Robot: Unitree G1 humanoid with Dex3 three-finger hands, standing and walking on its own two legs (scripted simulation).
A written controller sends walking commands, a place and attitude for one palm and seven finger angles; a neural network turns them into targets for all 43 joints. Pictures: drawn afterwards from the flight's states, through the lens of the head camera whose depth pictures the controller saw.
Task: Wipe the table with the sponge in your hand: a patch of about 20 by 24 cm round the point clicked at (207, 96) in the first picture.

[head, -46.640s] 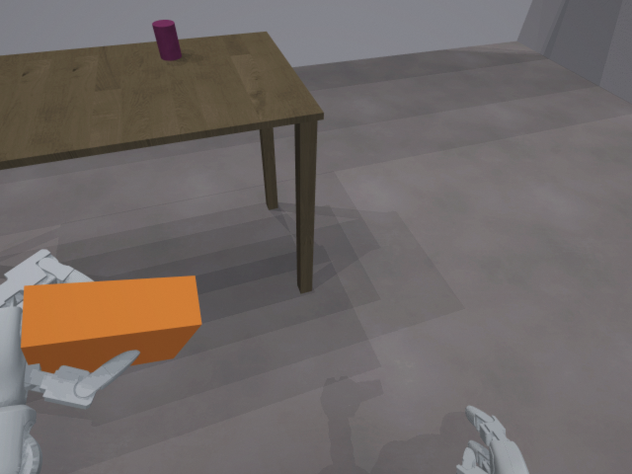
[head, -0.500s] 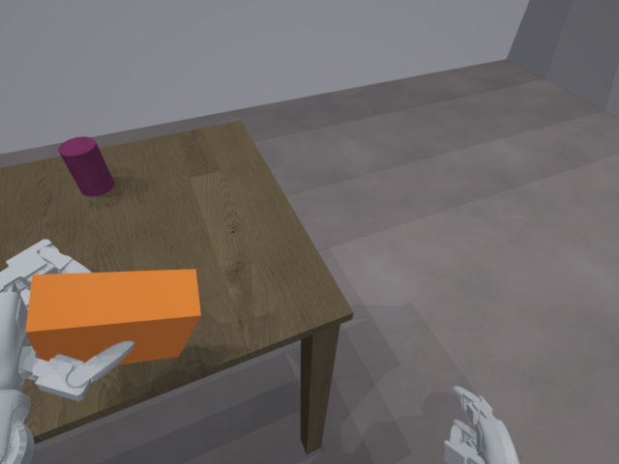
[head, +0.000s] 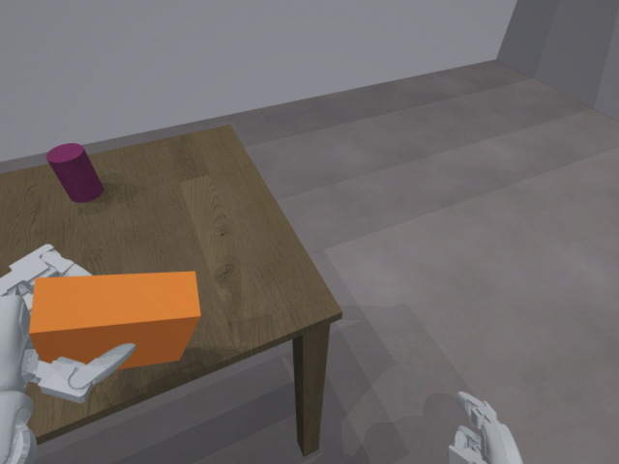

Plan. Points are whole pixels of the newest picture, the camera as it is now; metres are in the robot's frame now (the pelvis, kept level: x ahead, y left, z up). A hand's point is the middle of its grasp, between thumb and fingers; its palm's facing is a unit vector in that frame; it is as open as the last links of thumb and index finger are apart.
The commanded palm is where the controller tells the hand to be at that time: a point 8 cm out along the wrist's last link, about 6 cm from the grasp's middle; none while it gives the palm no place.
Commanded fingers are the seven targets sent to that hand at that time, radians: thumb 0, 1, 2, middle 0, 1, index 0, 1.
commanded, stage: shuffle to correct the standing spot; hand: left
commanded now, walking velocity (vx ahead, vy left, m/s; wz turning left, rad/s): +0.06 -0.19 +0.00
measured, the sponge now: (144, 324) +0.23 +0.19 +0.13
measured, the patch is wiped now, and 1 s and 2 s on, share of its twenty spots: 0.00 0.00 0.00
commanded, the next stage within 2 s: come to a stop and stand still in 0.74 s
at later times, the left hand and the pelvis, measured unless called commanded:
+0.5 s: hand (87, 317) +0.21 +0.23 +0.16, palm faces +0.35 -0.87 -0.35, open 9.3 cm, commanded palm +0.17 +0.28 +0.18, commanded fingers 0.00 0.10 1.30 -1.20 -1.60 -1.20 -1.60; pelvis +0.00 +0.00 +0.00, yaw -1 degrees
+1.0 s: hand (54, 280) +0.24 +0.27 +0.18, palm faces +0.44 -0.78 -0.45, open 9.3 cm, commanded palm +0.15 +0.26 +0.18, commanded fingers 0.00 0.10 1.30 -1.20 -1.60 -1.20 -1.60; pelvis -0.01 -0.02 -0.01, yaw -2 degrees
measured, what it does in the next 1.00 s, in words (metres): stands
